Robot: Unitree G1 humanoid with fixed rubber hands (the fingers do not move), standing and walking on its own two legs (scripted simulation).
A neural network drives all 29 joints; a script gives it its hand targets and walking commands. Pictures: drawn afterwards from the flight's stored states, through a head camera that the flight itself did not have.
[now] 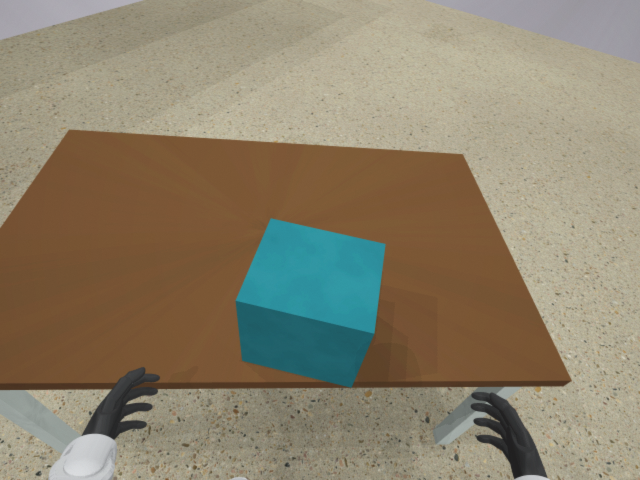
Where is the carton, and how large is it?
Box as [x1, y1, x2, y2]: [236, 218, 385, 387]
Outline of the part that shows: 271,218 236,298 236,309 242,360 351,387 374,332 385,244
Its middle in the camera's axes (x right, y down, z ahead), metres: -0.02 +0.11 +0.66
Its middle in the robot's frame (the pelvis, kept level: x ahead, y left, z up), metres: +0.41 +0.00 -0.10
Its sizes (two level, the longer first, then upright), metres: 0.197 0.169 0.194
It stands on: a table, 0.56 m high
